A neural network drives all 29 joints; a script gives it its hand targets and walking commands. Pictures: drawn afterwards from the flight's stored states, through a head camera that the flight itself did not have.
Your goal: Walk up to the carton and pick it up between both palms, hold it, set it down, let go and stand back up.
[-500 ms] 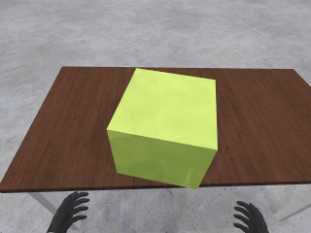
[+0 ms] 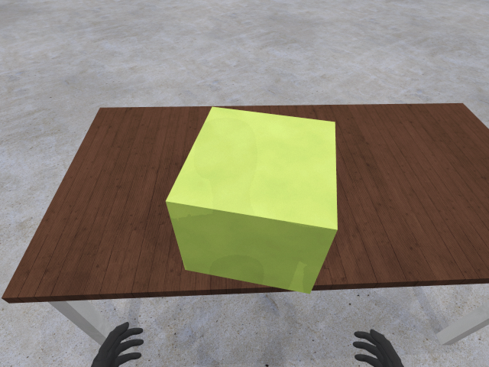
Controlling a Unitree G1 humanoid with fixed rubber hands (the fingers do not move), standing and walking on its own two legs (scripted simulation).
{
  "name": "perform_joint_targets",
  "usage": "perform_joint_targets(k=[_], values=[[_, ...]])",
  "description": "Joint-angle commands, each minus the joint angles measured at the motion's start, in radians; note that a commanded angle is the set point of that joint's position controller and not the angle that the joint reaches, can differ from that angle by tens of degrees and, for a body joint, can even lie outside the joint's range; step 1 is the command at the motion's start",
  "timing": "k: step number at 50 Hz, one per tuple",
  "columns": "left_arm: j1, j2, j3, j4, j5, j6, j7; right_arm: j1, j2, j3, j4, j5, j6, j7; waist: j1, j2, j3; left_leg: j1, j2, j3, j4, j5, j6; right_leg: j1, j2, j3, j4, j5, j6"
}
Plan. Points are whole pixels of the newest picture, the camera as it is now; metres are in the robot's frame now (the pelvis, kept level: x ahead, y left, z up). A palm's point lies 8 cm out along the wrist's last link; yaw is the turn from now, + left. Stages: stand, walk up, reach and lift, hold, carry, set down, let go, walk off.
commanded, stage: set down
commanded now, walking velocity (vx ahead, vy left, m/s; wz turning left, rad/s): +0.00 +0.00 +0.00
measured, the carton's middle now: (259, 196) +0.46 -0.02 +0.00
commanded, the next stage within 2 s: let go in 0.06 s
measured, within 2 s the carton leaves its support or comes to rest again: neither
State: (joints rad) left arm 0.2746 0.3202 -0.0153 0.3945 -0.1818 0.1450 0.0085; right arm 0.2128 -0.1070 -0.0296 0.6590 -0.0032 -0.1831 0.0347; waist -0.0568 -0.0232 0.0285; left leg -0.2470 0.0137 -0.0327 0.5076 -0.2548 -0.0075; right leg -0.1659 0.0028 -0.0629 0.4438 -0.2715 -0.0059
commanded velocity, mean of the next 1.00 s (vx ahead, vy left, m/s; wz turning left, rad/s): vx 0.00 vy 0.00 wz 0.00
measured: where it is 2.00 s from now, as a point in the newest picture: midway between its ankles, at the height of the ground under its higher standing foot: outside the picture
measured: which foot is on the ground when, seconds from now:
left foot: down 0.00-1.00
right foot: down 0.00-1.00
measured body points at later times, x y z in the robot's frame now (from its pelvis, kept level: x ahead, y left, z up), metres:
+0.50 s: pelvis +0.00 +0.00 +0.00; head +0.02 +0.02 +0.45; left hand +0.17 +0.24 -0.08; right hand +0.14 -0.22 -0.09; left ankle +0.01 +0.12 -0.74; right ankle -0.02 -0.11 -0.74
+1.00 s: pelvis +0.00 -0.01 +0.00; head -0.01 +0.00 +0.45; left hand +0.15 +0.25 -0.09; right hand +0.11 -0.29 -0.10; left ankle +0.01 +0.12 -0.74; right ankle -0.02 -0.12 -0.74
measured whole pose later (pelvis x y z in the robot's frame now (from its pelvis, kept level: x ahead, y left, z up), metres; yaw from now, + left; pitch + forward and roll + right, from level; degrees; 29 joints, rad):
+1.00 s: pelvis +0.00 -0.01 +0.00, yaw +0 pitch -2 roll +0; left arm 0.27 0.30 0.03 0.58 -0.10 -0.01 0.01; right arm 0.19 -0.29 -0.03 0.79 -0.05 -0.04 0.01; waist -0.06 -0.02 0.01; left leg -0.23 0.01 -0.03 0.51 -0.25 -0.01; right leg -0.17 0.00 -0.06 0.49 -0.29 -0.02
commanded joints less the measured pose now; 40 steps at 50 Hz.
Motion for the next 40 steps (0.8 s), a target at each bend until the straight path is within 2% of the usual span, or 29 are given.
perform_joint_targets(k=[1,2,3,4,7,8,10,12,13,14,16,19,20,23,24,25,26,27,28,29,31,32,33,34,35,37,38,39,40], values=[[-0.092,0.002,0.043,-0.067,0.180,-0.029,0.020,-0.076,-0.177,-0.083,-0.042,0.002,-0.062,0.015,0.100,0.173,-0.105,0.239,-0.014,0.070,-0.119,0.293,-0.067,-0.008,0.040,-0.008,-0.100,0.166,-0.027],[-0.127,-0.008,0.046,-0.038,0.194,-0.015,0.024,-0.134,-0.206,-0.095,-0.044,-0.009,-0.061,0.021,0.092,0.176,-0.106,0.205,-0.002,0.073,-0.127,0.285,-0.069,-0.011,0.055,-0.021,-0.087,0.137,-0.031],[-0.126,0.003,0.064,-0.084,0.201,-0.025,0.031,-0.108,-0.182,-0.094,-0.032,-0.011,-0.066,0.017,0.112,0.170,-0.130,0.240,-0.009,0.083,-0.116,0.299,-0.071,0.014,0.041,-0.011,-0.096,0.168,-0.025],[-0.098,-0.024,0.037,-0.022,0.206,-0.012,0.028,-0.117,-0.209,-0.078,0.032,-0.010,-0.062,0.026,0.096,0.172,-0.099,0.254,-0.009,0.082,-0.124,0.312,-0.085,-0.021,0.057,-0.026,-0.099,0.140,-0.031],[-0.082,0.018,0.072,-0.091,0.176,-0.029,0.017,-0.090,-0.182,-0.086,-0.077,-0.008,-0.090,0.008,0.092,0.105,-0.131,0.250,-0.020,0.093,-0.113,0.341,-0.066,0.022,0.037,-0.014,-0.102,0.237,-0.007],[-0.081,-0.017,0.059,-0.050,0.200,-0.024,0.023,-0.104,-0.196,-0.069,-0.015,-0.004,-0.090,0.021,0.105,0.171,-0.138,0.292,-0.018,0.084,-0.106,0.388,-0.077,-0.002,0.052,-0.022,-0.096,0.229,-0.016],[-0.076,-0.003,0.054,-0.048,0.193,-0.032,0.019,-0.109,-0.214,-0.076,-0.040,-0.002,-0.101,0.012,0.093,0.117,-0.105,0.259,-0.016,0.089,-0.097,0.372,-0.061,0.002,0.042,-0.018,-0.091,0.252,-0.011],[-0.076,-0.032,0.039,-0.013,0.199,-0.027,0.018,-0.122,-0.223,-0.079,0.027,-0.012,-0.091,0.015,0.098,0.134,-0.078,0.234,-0.016,0.091,-0.099,0.351,-0.070,-0.028,0.046,-0.010,-0.101,0.191,-0.019],[-0.078,-0.007,0.038,-0.059,0.188,-0.035,0.022,-0.111,-0.197,-0.064,-0.016,-0.002,-0.093,0.019,0.084,0.130,-0.133,0.260,-0.018,0.092,-0.092,0.370,-0.071,-0.010,0.049,-0.019,-0.097,0.225,-0.015],[-0.099,-0.007,0.040,-0.071,0.182,-0.034,0.017,-0.119,-0.199,-0.081,-0.022,-0.001,-0.098,0.011,0.105,0.110,-0.131,0.243,-0.013,0.093,-0.097,0.349,-0.062,-0.016,0.041,-0.013,-0.103,0.214,-0.008],[-0.095,0.017,0.024,-0.121,0.177,-0.039,0.022,-0.095,-0.197,-0.070,-0.022,-0.001,-0.097,0.014,0.086,0.140,-0.142,0.252,-0.014,0.086,-0.096,0.357,-0.064,0.004,0.041,-0.008,-0.089,0.217,-0.010],[-0.089,-0.035,0.013,-0.031,0.193,-0.025,0.021,-0.116,-0.232,-0.079,0.045,-0.004,-0.085,0.020,0.070,0.148,-0.108,0.243,-0.001,0.080,-0.104,0.337,-0.072,-0.018,0.044,-0.016,-0.091,0.201,-0.017],[-0.096,-0.019,0.027,-0.055,0.198,-0.019,0.023,-0.119,-0.218,-0.069,0.023,-0.008,-0.079,0.018,0.099,0.153,-0.093,0.242,-0.003,0.081,-0.120,0.290,-0.076,-0.027,0.036,-0.011,-0.095,0.164,-0.017],[-0.085,-0.003,0.035,-0.070,0.198,-0.025,0.027,-0.123,-0.213,-0.077,-0.048,-0.009,-0.096,0.012,0.110,0.140,-0.147,0.229,-0.015,0.091,-0.100,0.299,-0.059,0.014,0.039,-0.011,-0.092,0.186,-0.016],[-0.076,-0.020,0.028,-0.013,0.208,-0.021,0.025,-0.120,-0.225,-0.070,0.009,-0.005,-0.094,0.017,0.093,0.114,-0.102,0.232,-0.005,0.086,-0.109,0.310,-0.064,0.000,0.039,-0.017,-0.091,0.211,-0.017],[-0.078,-0.016,0.030,-0.042,0.226,-0.011,0.036,-0.126,-0.225,-0.073,0.042,-0.014,-0.089,0.026,0.102,0.180,-0.105,0.263,-0.010,0.079,-0.108,0.348,-0.071,-0.019,0.046,-0.020,-0.090,0.192,-0.018],[-0.076,-0.017,0.026,-0.023,0.207,-0.016,0.029,-0.138,-0.223,-0.070,0.004,-0.007,-0.090,0.025,0.097,0.116,-0.127,0.236,-0.011,0.081,-0.097,0.300,-0.060,-0.032,0.043,-0.017,-0.091,0.186,-0.021],[-0.098,-0.001,0.050,-0.069,0.185,-0.030,0.019,-0.129,-0.213,-0.069,-0.042,-0.009,-0.096,0.015,0.108,0.118,-0.140,0.222,-0.009,0.090,-0.102,0.317,-0.060,-0.005,0.040,-0.016,-0.096,0.199,-0.004],[-0.048,0.198,0.123,0.044,0.248,-0.106,0.031,-0.033,-0.368,-0.054,0.039,-0.055,0.010,-0.021,0.072,0.133,-0.146,0.004,0.057,-0.013,-0.060,0.326,-0.008,0.135,-0.088,0.094,-0.002,0.330,-0.017],[-0.005,0.223,0.117,0.038,0.243,-0.126,0.029,-0.035,-0.363,-0.055,0.040,-0.066,0.050,-0.030,0.092,0.114,-0.192,0.042,0.059,0.007,-0.061,0.292,0.006,0.095,-0.096,0.080,0.020,0.260,-0.022],[-0.054,0.213,0.114,0.050,0.254,-0.154,0.022,-0.069,-0.365,-0.046,0.031,-0.065,0.087,-0.046,0.073,0.119,-0.138,0.011,0.062,0.007,-0.080,0.157,0.009,0.034,-0.091,0.114,-0.012,0.140,-0.031],[-0.039,0.186,0.102,0.065,0.250,-0.159,0.021,-0.075,-0.369,-0.046,0.024,-0.055,0.099,-0.048,0.066,0.100,-0.108,-0.063,0.054,-0.009,-0.076,0.100,0.030,0.097,-0.089,0.105,-0.008,0.202,-0.020],[-0.010,0.218,0.110,0.077,0.251,-0.166,0.016,-0.078,-0.356,-0.048,0.023,-0.063,0.102,-0.038,0.082,0.093,-0.104,-0.049,0.049,-0.016,-0.088,0.086,0.028,0.065,-0.098,0.096,0.008,0.134,-0.030],[-0.056,0.188,0.110,0.083,0.252,-0.163,0.017,-0.052,-0.370,-0.045,0.045,-0.051,0.108,-0.041,0.057,0.129,-0.093,-0.062,0.054,-0.006,-0.088,0.102,0.022,0.081,-0.088,0.112,-0.003,0.169,-0.036],[-0.001,0.215,0.124,0.095,0.258,-0.172,0.015,0.008,-0.364,-0.047,0.064,-0.055,0.104,-0.042,0.061,0.149,-0.114,-0.045,0.069,-0.013,-0.112,0.053,0.028,0.084,-0.105,0.126,-0.002,0.137,-0.037],[0.018,0.203,0.116,0.108,0.250,-0.184,0.007,-0.054,-0.370,-0.039,0.060,-0.051,0.110,-0.031,0.084,0.085,-0.095,-0.045,0.072,-0.041,-0.110,0.047,0.042,0.050,-0.088,0.109,0.010,0.106,-0.037],[-0.004,0.212,0.128,0.122,0.268,-0.188,0.012,-0.017,-0.375,-0.044,0.065,-0.048,0.111,-0.028,0.054,0.122,-0.080,-0.031,0.070,-0.043,-0.108,-0.014,0.040,0.024,-0.091,0.130,-0.013,0.115,-0.043],[-0.012,0.203,0.124,0.130,0.263,-0.177,0.007,-0.054,-0.380,-0.038,0.071,-0.048,0.110,-0.026,0.058,0.165,-0.108,-0.032,0.064,-0.038,-0.094,0.043,0.041,0.046,-0.085,0.119,-0.015,0.129,-0.036],[0.003,0.179,0.104,0.136,0.254,-0.185,-0.002,-0.019,-0.370,-0.044,0.071,-0.029,0.115,-0.036,0.049,0.099,-0.148,0.033,0.076,-0.054,-0.082,0.060,0.045,0.013,-0.099,0.119,-0.009,0.130,-0.038]])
